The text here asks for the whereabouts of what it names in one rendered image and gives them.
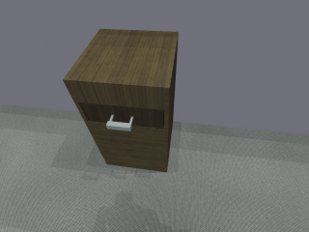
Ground drawer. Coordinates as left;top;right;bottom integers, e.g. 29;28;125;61
80;102;165;129

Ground handle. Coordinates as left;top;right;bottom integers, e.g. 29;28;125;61
106;114;133;131

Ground cabinet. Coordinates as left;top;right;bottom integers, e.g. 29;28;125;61
63;29;179;173

